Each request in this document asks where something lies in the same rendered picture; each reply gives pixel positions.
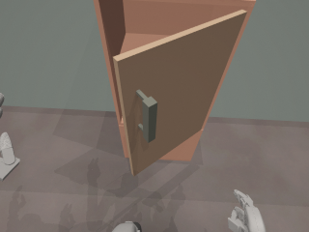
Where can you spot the cupboard door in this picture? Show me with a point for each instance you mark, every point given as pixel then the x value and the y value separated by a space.
pixel 182 73

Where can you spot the robot left hand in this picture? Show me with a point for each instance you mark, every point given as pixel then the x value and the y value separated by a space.
pixel 8 162

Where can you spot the handle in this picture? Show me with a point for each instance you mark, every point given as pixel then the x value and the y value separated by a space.
pixel 149 115

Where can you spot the robot right hand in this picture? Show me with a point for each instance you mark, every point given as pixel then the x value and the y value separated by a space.
pixel 247 220

